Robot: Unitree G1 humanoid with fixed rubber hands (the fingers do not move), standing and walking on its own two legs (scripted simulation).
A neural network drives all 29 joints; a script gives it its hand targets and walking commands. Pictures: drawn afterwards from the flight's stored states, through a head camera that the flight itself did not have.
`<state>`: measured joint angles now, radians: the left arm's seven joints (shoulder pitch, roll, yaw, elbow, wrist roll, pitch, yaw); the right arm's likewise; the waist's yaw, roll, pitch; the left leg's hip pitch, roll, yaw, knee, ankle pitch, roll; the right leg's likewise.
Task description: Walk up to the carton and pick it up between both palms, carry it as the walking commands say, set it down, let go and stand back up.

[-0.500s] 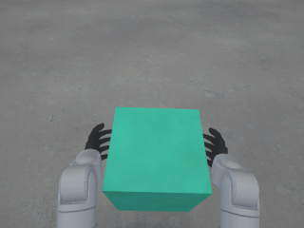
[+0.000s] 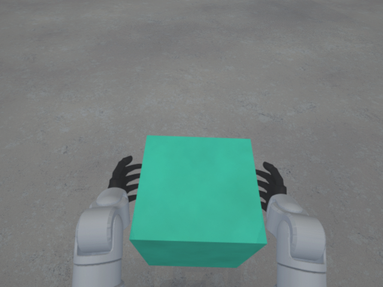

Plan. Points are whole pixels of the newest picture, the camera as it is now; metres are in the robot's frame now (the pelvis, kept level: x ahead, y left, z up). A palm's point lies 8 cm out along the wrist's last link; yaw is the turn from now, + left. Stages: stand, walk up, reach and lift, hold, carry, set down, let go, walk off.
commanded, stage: carry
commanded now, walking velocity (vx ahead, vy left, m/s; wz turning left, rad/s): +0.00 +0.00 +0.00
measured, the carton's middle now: (195, 207) +0.28 +0.00 +0.01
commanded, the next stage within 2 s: hold in 0.26 s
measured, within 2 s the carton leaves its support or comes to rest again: neither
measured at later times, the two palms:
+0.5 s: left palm (130, 209) +0.26 +0.14 +0.03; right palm (274, 213) +0.26 -0.16 +0.03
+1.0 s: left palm (134, 222) +0.26 +0.13 -0.02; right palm (269, 228) +0.25 -0.16 -0.02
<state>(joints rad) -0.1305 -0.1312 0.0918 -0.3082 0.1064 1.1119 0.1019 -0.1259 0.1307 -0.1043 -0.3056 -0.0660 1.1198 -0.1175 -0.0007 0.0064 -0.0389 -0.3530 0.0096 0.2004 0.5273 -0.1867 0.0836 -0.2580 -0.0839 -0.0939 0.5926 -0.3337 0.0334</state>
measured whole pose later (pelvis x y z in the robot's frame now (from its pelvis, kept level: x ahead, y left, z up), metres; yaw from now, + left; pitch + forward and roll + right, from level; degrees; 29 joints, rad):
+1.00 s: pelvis -0.02 +0.00 +0.00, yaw +0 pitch -4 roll +0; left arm -0.17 -0.12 0.09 0.31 0.11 0.54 0.15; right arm -0.15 0.03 -0.11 0.36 -0.11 0.48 -0.05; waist 0.01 -0.01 0.12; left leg -0.30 0.01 0.19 0.52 -0.17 0.08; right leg -0.21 -0.04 -0.05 0.59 -0.32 0.00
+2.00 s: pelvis -0.02 -0.02 -0.05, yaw +1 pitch +32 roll +2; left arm -0.34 -0.06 0.10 0.63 0.11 -0.20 0.21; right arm -0.36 0.00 -0.10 0.65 -0.07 -0.20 -0.19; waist 0.01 -0.02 0.08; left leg -1.12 0.00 0.12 0.71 -0.15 0.05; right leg -1.08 0.00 0.03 0.87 -0.35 -0.02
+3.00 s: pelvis -0.10 -0.02 -0.22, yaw +1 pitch +41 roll +2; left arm -0.99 0.06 0.13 0.86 -0.02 0.03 0.34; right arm -0.99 -0.16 -0.10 0.88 0.08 0.01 -0.23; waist 0.00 -0.03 0.07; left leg -1.89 0.00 0.09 1.44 -0.28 0.07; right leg -1.82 0.01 0.03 1.61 -0.51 0.00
